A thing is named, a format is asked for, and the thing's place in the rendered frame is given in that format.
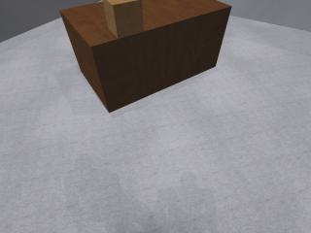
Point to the carton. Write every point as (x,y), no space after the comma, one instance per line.
(124,17)

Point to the pedestal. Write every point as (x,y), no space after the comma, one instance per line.
(180,39)

